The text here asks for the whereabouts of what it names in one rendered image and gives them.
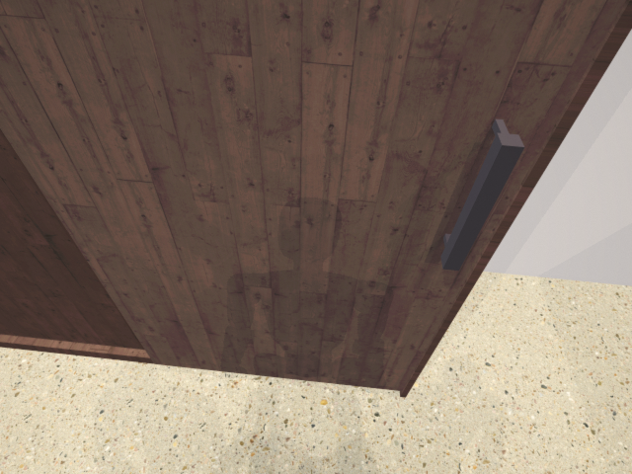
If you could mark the wardrobe door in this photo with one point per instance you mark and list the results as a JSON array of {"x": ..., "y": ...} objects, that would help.
[
  {"x": 47, "y": 288},
  {"x": 263, "y": 186}
]

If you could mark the handle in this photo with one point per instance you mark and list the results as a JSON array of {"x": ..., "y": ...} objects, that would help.
[{"x": 494, "y": 173}]

